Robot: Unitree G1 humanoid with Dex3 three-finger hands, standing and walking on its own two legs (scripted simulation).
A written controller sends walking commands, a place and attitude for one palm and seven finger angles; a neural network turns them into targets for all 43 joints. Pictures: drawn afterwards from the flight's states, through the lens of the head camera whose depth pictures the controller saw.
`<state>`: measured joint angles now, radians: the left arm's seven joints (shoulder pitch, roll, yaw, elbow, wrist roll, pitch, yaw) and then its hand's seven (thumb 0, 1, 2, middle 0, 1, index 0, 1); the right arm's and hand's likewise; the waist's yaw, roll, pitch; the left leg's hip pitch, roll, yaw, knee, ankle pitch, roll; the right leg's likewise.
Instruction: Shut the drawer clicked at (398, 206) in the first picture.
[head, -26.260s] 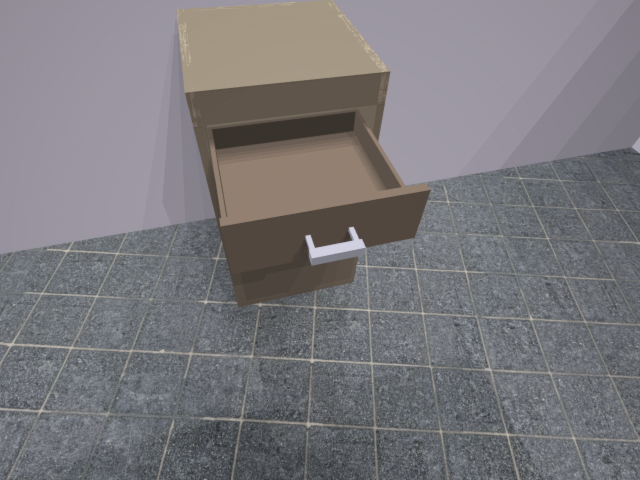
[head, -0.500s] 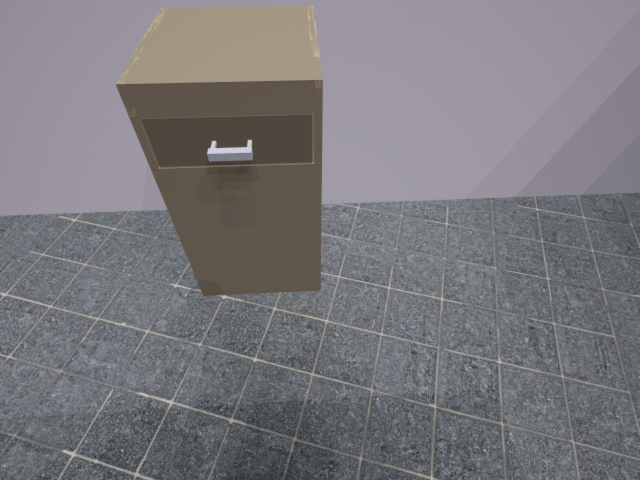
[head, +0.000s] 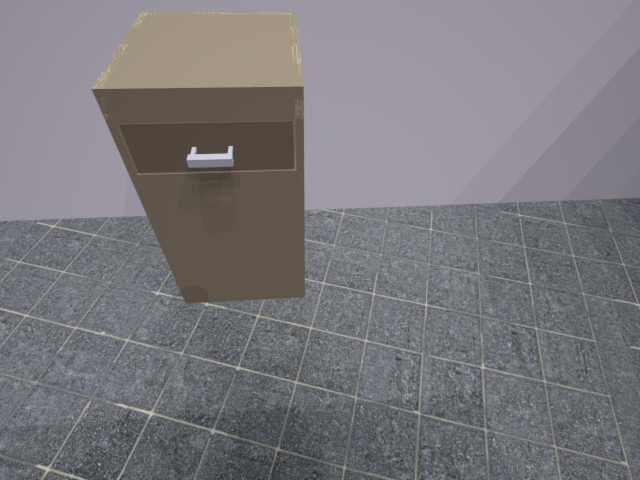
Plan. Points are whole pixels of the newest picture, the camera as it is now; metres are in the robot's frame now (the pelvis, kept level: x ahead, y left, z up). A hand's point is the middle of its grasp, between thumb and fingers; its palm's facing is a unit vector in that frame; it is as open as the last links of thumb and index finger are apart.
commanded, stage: look to check the result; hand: left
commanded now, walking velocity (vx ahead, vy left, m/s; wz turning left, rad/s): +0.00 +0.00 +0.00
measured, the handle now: (211, 155) +0.80 +0.30 -0.09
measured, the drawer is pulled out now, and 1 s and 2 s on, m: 0.00 0.00 0.00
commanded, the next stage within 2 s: stand and wait in 0.46 s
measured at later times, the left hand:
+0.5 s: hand out of the picture -0.02 +0.16 -0.18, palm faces +0.04 -0.99 -0.16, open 7.4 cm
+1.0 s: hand out of the picture -0.01 +0.17 -0.17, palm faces +0.03 -0.98 -0.19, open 7.4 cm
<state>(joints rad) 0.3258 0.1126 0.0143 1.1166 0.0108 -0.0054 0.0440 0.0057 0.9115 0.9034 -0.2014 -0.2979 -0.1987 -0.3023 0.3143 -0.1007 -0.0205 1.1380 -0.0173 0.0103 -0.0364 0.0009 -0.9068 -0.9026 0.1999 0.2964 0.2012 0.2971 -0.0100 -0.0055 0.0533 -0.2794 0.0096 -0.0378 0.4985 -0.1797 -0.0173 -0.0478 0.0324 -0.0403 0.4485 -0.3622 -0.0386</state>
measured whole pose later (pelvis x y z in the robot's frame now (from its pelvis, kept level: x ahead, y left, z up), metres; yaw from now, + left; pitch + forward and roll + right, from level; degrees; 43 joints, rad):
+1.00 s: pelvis +0.01 +0.01 +0.00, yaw -1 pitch -2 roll +0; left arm 0.32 0.13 0.01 1.13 0.01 0.00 0.04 0.00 0.91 0.90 -0.20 -0.30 -0.20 -0.30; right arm 0.27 -0.13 -0.01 1.15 -0.01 0.01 -0.04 0.00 -0.91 -0.90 0.20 0.30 0.20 0.30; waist 0.00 0.00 0.06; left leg -0.25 0.00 -0.02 0.46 -0.18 -0.01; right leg -0.02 0.02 -0.03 0.42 -0.36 -0.03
